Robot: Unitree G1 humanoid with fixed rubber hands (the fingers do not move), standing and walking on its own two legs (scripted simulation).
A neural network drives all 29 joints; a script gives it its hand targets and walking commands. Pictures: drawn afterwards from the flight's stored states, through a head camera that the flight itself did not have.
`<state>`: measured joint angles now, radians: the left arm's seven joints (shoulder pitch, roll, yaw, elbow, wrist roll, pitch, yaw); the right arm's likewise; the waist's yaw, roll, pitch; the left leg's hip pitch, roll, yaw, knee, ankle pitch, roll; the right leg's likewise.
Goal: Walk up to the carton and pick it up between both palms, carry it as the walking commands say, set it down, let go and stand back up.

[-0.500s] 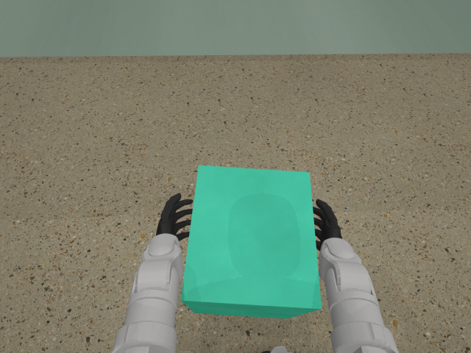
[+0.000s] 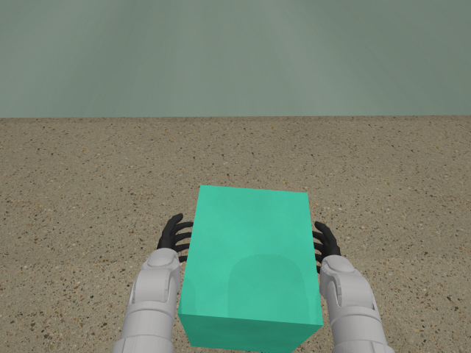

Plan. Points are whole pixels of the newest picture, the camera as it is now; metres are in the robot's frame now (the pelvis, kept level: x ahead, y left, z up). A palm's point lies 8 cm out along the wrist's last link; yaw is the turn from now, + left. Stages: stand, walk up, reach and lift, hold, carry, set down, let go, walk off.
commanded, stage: reach and lift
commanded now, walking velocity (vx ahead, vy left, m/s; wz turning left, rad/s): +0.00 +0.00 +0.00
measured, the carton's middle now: (246, 273) +0.30 -0.01 -0.05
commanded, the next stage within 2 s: hold in 1.30 s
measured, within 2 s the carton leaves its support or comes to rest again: neither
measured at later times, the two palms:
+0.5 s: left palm (159, 255) +0.29 +0.14 +0.04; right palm (331, 260) +0.29 -0.15 +0.04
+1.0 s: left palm (159, 256) +0.29 +0.14 +0.04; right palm (331, 263) +0.28 -0.15 +0.03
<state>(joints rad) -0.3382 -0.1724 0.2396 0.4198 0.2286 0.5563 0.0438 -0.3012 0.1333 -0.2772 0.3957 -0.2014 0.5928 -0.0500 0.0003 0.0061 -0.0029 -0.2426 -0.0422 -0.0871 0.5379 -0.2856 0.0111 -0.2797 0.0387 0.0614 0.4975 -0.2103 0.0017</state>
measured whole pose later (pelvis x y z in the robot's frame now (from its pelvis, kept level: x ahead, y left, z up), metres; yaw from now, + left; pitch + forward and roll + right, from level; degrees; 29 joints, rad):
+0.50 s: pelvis +0.00 +0.00 +0.00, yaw -1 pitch -6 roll +0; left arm -0.33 -0.17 0.22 0.33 0.23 0.72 0.03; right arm -0.29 0.15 -0.25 0.31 -0.21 0.75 -0.05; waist 0.03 0.00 0.02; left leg -0.10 -0.04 -0.08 0.48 -0.27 0.01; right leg -0.15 0.04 0.07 0.45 -0.19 0.00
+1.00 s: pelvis +0.01 +0.00 +0.01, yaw -1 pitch -6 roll +0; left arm -0.26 -0.15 0.16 0.26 0.22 0.73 0.03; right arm -0.21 0.14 -0.19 0.22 -0.20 0.77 -0.06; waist 0.03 0.00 0.02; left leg -0.08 -0.03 -0.08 0.45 -0.26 0.01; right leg -0.13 0.04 0.07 0.42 -0.19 0.00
